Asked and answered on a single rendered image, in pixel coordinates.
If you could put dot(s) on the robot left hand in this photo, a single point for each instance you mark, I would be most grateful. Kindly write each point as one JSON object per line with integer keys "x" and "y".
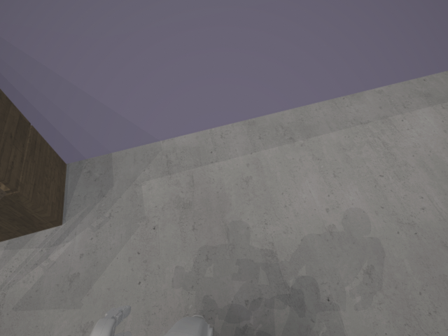
{"x": 106, "y": 326}

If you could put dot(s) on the robot left thigh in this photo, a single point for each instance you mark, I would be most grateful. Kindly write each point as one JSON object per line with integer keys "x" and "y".
{"x": 190, "y": 326}

